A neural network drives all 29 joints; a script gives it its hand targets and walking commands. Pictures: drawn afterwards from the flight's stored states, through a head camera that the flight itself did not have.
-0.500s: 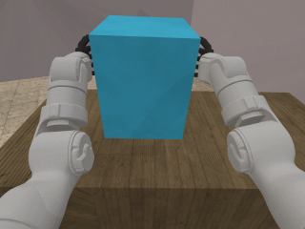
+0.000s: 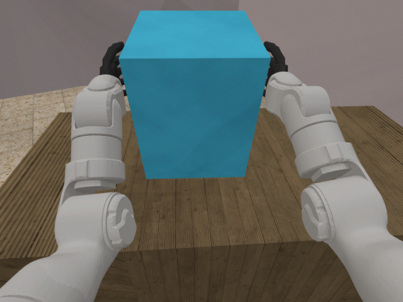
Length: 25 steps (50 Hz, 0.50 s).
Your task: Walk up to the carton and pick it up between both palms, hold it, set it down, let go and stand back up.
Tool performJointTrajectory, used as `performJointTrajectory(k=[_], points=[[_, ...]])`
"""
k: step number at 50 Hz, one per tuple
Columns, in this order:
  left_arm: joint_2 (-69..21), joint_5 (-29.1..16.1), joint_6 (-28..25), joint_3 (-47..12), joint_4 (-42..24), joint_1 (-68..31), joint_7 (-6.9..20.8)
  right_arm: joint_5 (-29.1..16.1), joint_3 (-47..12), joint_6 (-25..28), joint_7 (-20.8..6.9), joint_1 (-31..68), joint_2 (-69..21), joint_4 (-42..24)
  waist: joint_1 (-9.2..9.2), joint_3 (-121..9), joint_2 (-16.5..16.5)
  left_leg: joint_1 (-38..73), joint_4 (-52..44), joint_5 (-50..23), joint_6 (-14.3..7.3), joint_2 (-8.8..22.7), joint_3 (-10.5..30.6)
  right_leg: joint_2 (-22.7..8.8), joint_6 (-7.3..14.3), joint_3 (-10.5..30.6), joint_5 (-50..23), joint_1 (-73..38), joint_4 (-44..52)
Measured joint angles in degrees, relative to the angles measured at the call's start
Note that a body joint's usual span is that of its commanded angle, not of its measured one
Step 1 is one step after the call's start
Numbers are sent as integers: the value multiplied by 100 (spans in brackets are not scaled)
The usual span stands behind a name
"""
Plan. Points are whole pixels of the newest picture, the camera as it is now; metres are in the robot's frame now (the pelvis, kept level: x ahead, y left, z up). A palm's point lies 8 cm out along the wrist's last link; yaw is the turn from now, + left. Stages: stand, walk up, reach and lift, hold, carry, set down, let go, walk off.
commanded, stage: set down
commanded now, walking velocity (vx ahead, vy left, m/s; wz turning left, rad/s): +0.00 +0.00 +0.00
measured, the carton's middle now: (194, 96) +0.42 -0.01 +0.27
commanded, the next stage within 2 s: none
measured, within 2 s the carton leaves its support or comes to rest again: neither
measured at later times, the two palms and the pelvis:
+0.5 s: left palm (118, 108) +0.40 +0.14 +0.25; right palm (266, 118) +0.38 -0.15 +0.23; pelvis +0.01 -0.01 +0.00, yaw +2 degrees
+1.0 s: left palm (116, 122) +0.42 +0.15 +0.21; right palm (258, 127) +0.38 -0.14 +0.21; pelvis +0.00 +0.01 +0.00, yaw +0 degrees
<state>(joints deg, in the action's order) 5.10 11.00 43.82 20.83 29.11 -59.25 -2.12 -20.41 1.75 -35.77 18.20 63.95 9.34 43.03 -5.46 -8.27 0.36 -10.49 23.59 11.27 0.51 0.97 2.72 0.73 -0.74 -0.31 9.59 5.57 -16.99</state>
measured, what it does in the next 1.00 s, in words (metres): stands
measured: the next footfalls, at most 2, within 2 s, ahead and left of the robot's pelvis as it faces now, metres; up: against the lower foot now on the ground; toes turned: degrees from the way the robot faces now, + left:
none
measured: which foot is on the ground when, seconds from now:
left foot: down 0.00-1.00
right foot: down 0.00-1.00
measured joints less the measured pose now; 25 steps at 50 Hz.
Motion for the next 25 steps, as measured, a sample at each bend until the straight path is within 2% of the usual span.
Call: performJointTrajectory(k=[7,12,17,25], points=[[103,223,-480,120,548,-61,136,415,415,728,-153,-39,-373,666,-66,110,-342,253,-150,-28,41,17,54,19,35,-53,-21,-283,172],[154,205,-662,-208,281,411,173,405,255,1117,-185,-380,-493,667,-137,245,-468,420,-136,19,79,31,132,40,53,-128,-11,-532,278],[128,114,-766,-496,-1,859,98,241,108,1311,-160,-800,-524,439,-155,340,-450,557,-61,105,88,43,177,60,56,-170,28,-734,315],[89,43,-886,-628,18,958,59,408,103,1515,-182,-1293,-606,150,-203,496,-243,691,-46,122,43,-1,163,13,8,-162,86,-832,224]])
